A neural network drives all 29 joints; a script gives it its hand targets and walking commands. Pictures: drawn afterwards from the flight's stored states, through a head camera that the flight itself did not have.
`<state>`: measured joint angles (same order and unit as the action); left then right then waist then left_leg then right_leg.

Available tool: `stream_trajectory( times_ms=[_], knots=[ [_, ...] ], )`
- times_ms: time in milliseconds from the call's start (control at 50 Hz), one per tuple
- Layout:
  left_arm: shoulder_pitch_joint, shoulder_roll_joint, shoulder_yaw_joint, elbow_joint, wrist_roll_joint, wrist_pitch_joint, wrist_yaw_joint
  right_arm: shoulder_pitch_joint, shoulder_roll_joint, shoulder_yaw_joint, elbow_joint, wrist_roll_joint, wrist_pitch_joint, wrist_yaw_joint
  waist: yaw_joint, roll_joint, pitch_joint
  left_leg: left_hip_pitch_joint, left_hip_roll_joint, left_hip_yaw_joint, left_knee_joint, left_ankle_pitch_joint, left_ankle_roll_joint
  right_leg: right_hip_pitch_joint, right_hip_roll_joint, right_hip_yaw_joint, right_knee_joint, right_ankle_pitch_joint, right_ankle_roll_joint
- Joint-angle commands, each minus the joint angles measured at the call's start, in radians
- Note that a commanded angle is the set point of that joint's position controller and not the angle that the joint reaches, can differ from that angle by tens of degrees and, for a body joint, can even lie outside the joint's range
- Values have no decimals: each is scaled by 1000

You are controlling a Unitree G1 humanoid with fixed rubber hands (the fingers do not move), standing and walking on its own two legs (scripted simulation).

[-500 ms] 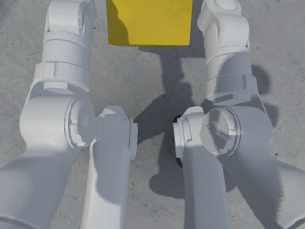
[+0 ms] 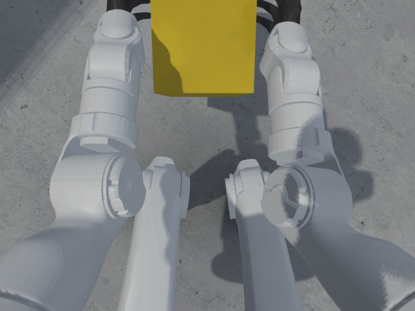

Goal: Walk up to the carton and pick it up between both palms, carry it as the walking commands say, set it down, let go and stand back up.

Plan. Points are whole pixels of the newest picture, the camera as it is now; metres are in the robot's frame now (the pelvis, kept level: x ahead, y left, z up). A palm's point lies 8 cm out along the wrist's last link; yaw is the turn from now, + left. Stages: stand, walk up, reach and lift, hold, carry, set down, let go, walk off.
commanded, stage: reach and lift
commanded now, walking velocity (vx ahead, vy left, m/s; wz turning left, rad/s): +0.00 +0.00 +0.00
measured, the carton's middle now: (203, 17) +0.57 +0.02 -0.18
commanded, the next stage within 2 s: none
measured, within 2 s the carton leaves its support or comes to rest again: neither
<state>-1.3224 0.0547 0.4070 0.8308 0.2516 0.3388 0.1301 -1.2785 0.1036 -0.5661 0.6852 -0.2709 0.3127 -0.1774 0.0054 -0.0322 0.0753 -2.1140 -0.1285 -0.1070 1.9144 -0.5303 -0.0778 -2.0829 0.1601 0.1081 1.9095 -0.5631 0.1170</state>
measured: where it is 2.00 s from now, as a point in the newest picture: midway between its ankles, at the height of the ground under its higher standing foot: (201, 216)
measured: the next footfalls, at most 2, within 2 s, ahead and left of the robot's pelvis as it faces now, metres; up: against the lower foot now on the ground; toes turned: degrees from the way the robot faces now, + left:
none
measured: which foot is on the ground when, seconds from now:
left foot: down 0.00-1.00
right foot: down 0.00-1.00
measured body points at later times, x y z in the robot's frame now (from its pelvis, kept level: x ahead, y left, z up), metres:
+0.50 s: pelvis +0.00 +0.00 +0.05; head +0.29 +0.02 +0.39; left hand +0.53 +0.14 -0.04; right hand +0.52 -0.10 -0.03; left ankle +0.11 +0.13 -0.42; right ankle +0.11 -0.14 -0.42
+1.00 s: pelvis +0.01 +0.00 +0.10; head +0.26 +0.02 +0.48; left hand +0.50 +0.14 +0.03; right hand +0.50 -0.10 +0.05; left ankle +0.11 +0.13 -0.42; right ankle +0.11 -0.14 -0.42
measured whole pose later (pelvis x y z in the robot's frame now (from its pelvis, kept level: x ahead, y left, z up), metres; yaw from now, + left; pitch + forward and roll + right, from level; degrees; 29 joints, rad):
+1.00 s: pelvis +0.01 +0.00 +0.10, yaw +1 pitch +37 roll -1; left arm -1.05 -0.09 0.48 0.75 0.35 0.35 0.15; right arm -1.03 0.22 -0.58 0.64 -0.36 0.31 -0.19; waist -0.01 -0.02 -0.10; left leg -1.75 -0.13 -0.13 1.59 -0.49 -0.07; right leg -1.73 0.16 0.14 1.59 -0.52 0.09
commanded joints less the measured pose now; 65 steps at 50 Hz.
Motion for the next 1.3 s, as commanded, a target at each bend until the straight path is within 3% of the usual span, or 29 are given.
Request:
stream_trajectory(
  times_ms=[0,1280],
  knots=[
    [-600,-1026,-402,25,-132,-35,-297,-628,975,483,140,124,14,284,16,52,-1148,685,-52,213,-188,270,32,515,61,-210,-182,240,-55],
    [-252,-1198,-425,-26,-50,-46,-263,-200,1153,529,161,38,-3,275,-10,66,-1041,1071,-51,151,-622,270,34,922,46,-150,-614,267,-53]
  ],
)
